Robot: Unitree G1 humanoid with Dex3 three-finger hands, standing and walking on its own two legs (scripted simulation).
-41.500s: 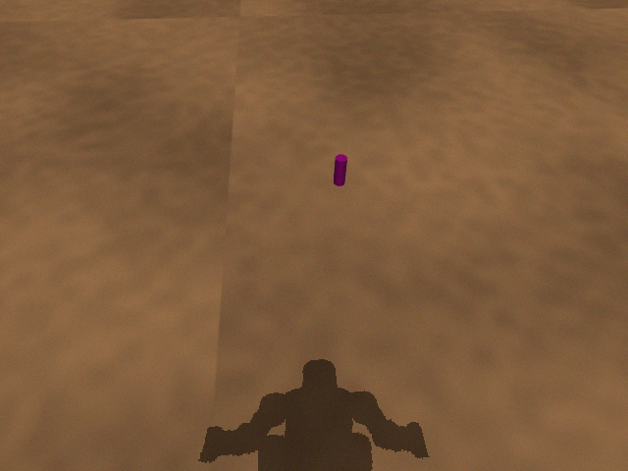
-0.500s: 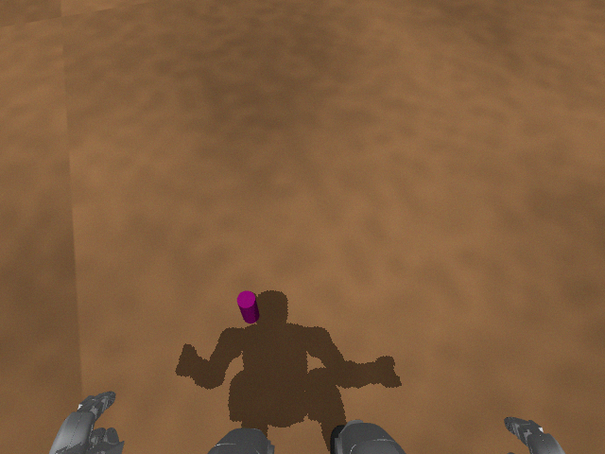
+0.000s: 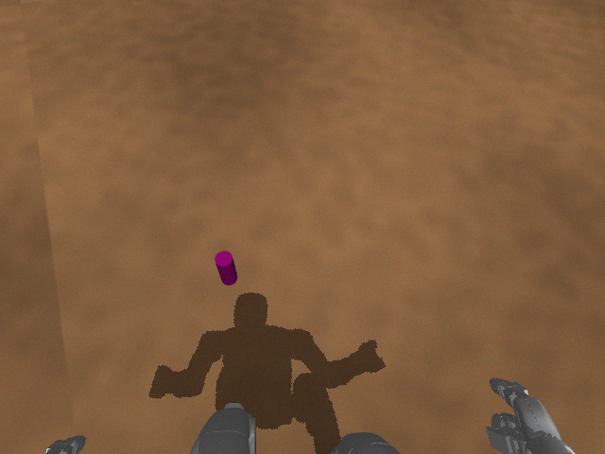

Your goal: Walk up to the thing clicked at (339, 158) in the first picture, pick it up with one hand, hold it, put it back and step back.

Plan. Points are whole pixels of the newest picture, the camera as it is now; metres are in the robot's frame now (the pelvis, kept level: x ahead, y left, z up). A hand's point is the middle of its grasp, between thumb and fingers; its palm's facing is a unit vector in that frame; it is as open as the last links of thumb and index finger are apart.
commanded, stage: step back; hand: left
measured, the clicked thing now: (226, 268) +0.66 +0.23 -0.67
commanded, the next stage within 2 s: stand in 1.96 s
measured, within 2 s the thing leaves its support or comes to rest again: neither
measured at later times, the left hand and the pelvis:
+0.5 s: hand out of the picture -0.04 +0.24 -0.14, palm faces +0.06 -0.94 -0.33, open 7.4 cm; pelvis -0.15 -0.02 +0.02, yaw +5 degrees
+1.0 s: hand out of the picture -0.27 +0.17 -0.11, palm faces +0.07 -0.89 -0.44, open 7.4 cm; pelvis -0.32 -0.11 +0.01, yaw +5 degrees
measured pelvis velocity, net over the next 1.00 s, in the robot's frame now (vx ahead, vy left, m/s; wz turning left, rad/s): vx -0.32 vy -0.11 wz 0.08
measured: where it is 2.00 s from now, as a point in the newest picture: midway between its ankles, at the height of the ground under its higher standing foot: outside the picture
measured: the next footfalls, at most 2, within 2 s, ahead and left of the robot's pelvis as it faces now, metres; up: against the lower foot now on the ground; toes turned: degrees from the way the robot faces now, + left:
left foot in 0.32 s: -0.10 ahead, +0.09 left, +0.00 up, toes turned +3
right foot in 0.76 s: -0.24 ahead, -0.21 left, +0.00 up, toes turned +4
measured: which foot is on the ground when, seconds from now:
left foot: down 0.00-0.02, up 0.04-0.30, down 0.32-0.78, up 0.80-1.00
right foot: down 0.00-0.34, up 0.36-0.74, down 0.76-1.00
